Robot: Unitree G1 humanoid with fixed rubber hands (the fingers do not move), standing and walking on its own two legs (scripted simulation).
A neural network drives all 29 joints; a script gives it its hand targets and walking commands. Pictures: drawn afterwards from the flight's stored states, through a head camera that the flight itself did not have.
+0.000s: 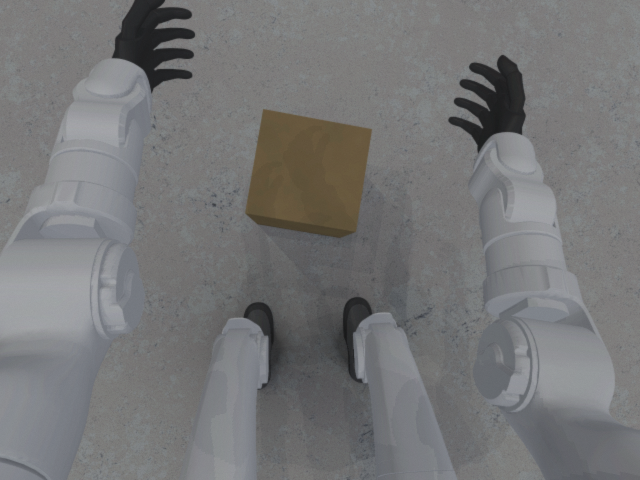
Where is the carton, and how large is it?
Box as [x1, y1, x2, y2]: [245, 109, 371, 237]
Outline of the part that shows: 263,109 245,213 259,224 337,237 355,231 371,129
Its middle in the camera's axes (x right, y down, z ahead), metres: -0.03 -0.12 +0.86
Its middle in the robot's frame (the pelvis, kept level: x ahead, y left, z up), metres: +0.51 -0.02 -0.52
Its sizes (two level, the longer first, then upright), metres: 0.210 0.200 0.250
